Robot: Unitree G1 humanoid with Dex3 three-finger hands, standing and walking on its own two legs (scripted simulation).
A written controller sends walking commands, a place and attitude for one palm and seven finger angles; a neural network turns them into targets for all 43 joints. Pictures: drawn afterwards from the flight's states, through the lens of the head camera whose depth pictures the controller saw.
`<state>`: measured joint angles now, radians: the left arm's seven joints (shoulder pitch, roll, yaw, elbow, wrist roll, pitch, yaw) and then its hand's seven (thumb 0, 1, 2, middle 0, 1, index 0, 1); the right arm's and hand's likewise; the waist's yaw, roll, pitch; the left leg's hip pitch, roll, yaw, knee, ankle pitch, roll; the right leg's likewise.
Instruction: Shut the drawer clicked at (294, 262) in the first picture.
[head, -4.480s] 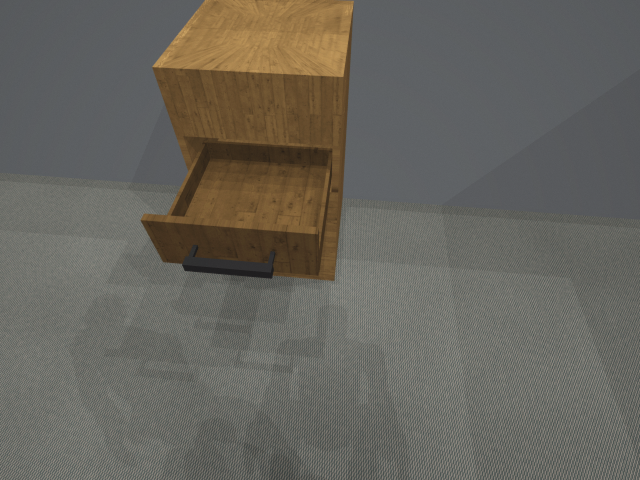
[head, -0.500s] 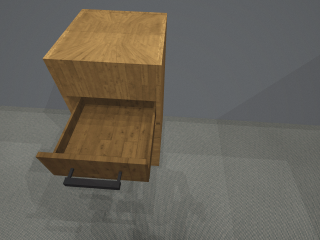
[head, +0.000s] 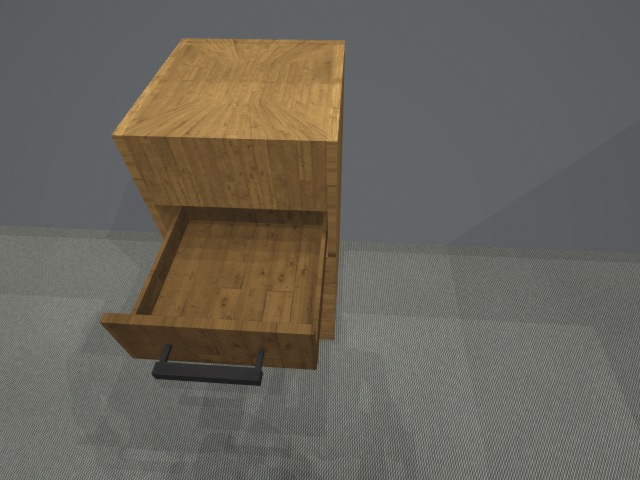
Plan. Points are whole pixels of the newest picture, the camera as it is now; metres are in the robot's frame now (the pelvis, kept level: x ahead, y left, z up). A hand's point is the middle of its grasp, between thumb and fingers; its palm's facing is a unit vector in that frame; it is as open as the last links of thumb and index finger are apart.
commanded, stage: look again from close up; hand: left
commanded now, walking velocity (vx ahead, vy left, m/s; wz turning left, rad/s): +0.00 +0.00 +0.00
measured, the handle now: (210, 362) +0.35 +0.24 -0.22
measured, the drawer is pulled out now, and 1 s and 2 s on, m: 0.30 0.30 0.30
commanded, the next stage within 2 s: raise the hand and make a fist in 0.46 s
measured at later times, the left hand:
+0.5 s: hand out of the picture +0.02 +0.14 -0.17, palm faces +0.01 -0.98 -0.21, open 7.3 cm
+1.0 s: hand (219, 476) +0.15 +0.15 -0.10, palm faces +0.02 -1.00 +0.03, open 5.9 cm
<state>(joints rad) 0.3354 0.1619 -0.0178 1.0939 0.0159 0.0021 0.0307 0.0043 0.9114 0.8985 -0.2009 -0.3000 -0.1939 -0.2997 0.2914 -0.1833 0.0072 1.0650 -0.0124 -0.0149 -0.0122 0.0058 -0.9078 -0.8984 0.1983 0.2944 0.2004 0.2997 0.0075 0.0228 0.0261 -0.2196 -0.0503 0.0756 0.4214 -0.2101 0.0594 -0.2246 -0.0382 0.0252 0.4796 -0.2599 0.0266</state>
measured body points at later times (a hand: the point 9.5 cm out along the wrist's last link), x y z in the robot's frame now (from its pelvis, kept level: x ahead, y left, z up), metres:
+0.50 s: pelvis +0.02 -0.03 +0.00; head +0.02 -0.04 +0.45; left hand +0.02 +0.19 -0.15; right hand +0.02 -0.25 -0.16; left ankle +0.01 +0.08 -0.74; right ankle +0.00 -0.14 -0.74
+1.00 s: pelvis -0.03 -0.05 -0.11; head +0.02 -0.03 +0.33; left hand +0.14 +0.20 -0.10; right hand +0.24 -0.30 -0.12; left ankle +0.01 +0.08 -0.74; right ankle +0.00 -0.14 -0.74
